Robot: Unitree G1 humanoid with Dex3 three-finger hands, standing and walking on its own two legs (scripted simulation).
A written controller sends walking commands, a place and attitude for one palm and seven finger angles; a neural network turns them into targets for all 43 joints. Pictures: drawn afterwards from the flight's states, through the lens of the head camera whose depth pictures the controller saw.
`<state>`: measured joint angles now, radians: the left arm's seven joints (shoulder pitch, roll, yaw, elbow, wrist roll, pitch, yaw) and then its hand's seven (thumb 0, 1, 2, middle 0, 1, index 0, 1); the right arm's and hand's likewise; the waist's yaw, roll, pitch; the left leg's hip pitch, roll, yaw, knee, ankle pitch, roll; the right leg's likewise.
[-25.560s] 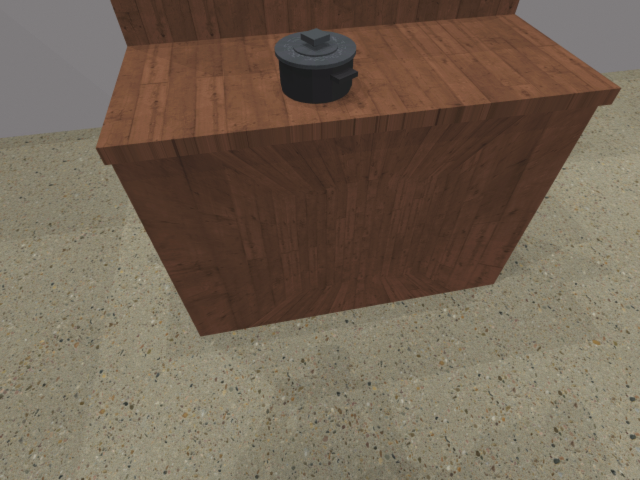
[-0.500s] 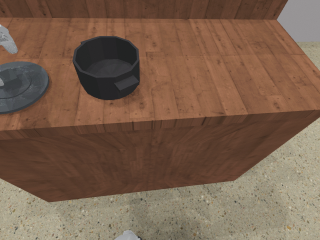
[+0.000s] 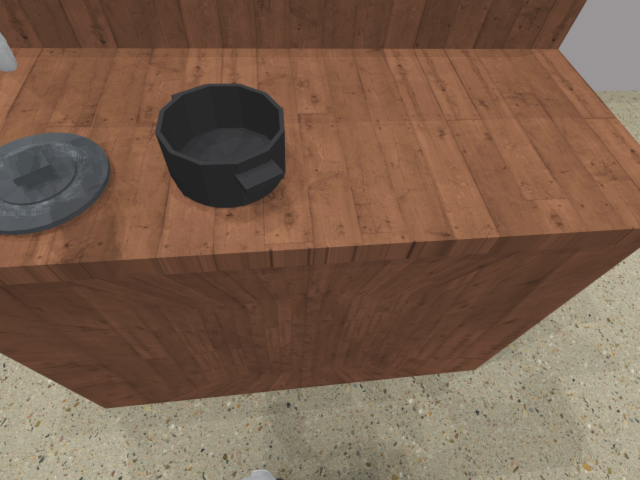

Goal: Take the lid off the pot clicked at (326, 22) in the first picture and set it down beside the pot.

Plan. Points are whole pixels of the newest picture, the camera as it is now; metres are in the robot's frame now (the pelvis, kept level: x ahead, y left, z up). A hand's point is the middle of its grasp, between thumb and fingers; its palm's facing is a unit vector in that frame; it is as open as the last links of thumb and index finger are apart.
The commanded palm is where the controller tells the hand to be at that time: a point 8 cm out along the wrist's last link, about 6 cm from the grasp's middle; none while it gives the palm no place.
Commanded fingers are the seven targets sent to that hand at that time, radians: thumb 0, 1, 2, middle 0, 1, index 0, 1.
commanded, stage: raise the empty hand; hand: left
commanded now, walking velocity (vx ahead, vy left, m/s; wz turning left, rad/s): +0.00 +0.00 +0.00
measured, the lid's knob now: (27, 165) +0.49 +0.35 +0.10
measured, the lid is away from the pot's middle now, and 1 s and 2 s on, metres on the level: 0.24 0.24 0.24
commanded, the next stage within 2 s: draw the hand back to the body in 0.32 s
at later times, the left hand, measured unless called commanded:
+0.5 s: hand out of the picture +0.46 +0.34 +0.25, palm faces -0.25 -0.11 -0.96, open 11.1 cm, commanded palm +0.46 +0.33 +0.31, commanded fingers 0.00 -0.10 0.82 -0.43 -0.70 -0.43 -0.70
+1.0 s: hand out of the picture +0.44 +0.29 +0.26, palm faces +0.17 -0.57 -0.80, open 11.0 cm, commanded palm +0.38 +0.31 +0.30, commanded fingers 0.00 -0.10 0.82 -0.43 -0.70 -0.43 -0.70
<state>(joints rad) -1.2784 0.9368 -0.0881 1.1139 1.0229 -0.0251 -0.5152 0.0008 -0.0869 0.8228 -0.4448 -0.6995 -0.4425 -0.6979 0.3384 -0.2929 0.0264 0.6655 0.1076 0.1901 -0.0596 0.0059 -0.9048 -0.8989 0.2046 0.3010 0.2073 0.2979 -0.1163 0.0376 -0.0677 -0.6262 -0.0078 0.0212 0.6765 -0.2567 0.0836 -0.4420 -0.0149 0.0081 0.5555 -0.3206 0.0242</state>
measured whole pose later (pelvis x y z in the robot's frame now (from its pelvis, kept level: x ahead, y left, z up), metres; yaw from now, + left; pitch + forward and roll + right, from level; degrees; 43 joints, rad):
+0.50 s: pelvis +0.00 -0.01 +0.01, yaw +0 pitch +10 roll -3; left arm -1.35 0.95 -0.11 1.16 1.04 0.03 -0.53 0.00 -0.09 0.82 -0.45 -0.70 -0.44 -0.70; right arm 0.33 -0.30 0.03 0.69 0.11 0.18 -0.06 0.01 -0.91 -0.90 0.20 0.30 0.21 0.30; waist -0.12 0.03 -0.06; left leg -0.57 -0.01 0.02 0.61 -0.23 0.07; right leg -0.40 -0.02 0.01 0.52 -0.30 0.04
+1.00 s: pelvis +0.00 -0.04 +0.01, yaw +1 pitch +5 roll -2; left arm -0.94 0.83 0.18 0.79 0.42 -0.01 -0.30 0.00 -0.09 0.82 -0.45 -0.70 -0.45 -0.70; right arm 0.25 -0.29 0.04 0.56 0.11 0.17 -0.06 0.01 -0.91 -0.90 0.20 0.30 0.20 0.30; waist -0.02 0.05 0.01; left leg -0.43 0.00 0.00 0.56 -0.22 0.03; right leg -0.27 0.00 0.00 0.49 -0.31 0.02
